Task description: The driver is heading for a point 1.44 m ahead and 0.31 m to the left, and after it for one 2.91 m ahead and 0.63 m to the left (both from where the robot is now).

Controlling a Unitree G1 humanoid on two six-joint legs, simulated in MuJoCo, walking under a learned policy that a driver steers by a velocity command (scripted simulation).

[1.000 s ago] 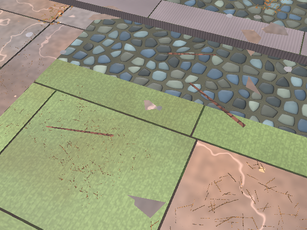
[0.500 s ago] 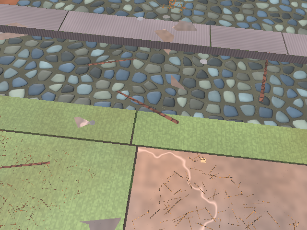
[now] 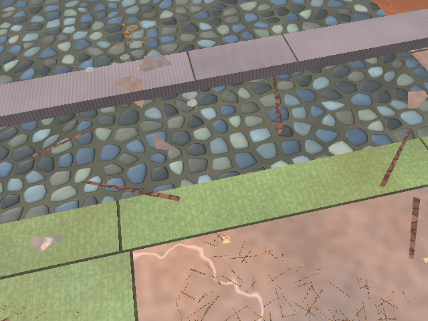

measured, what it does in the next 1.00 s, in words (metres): walks ahead: left foot, then right foot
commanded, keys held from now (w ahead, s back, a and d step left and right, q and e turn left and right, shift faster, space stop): w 0.92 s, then w+q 0.08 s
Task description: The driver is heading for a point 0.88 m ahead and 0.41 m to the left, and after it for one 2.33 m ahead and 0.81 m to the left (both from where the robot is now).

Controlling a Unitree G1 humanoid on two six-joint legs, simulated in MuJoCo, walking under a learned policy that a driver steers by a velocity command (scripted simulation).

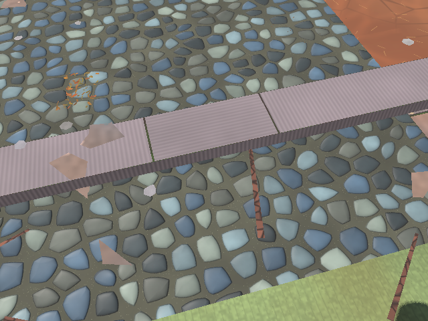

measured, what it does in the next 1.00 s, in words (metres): walks ahead, turning left: left foot, then right foot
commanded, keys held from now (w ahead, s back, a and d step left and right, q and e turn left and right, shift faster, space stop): w+q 1.00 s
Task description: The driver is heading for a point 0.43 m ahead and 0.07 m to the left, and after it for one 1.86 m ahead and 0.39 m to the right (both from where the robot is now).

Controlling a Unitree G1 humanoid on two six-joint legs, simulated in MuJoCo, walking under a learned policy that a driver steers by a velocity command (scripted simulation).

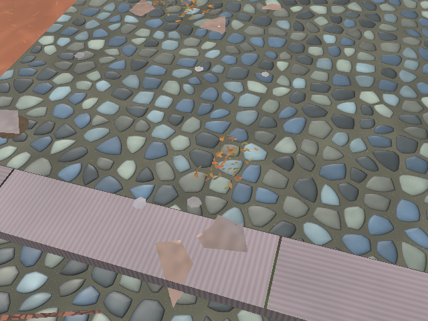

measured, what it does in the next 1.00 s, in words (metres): walks ahead: left foot, then right foot 0.06 m higher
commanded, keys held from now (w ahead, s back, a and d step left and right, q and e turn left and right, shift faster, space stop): w+q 0.36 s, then w+e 0.64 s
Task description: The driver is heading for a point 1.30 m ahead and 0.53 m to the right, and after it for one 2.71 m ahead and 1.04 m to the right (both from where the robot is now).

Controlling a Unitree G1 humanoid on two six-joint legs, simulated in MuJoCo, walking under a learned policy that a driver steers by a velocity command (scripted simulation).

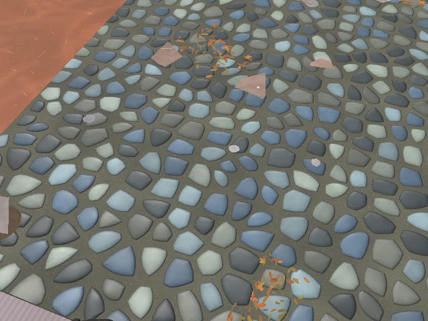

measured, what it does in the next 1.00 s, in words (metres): climbs, turning right: left foot, then right foot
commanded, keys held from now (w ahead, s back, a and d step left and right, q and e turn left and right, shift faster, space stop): w+e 1.00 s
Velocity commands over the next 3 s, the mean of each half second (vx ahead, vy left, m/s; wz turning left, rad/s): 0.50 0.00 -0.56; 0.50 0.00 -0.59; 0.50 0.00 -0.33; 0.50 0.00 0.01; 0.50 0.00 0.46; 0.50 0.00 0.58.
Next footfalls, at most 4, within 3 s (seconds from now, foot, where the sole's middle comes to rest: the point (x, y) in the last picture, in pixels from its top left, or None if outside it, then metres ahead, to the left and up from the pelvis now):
0.42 left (187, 320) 0.45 0.10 -0.72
0.96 right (306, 269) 0.60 -0.26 -0.72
1.46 left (300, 176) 0.96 -0.29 -0.72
2.00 right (401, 172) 0.98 -0.67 -0.72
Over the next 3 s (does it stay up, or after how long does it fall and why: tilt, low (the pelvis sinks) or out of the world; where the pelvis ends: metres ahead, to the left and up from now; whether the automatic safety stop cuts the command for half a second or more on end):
stays up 1.42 -0.74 0.04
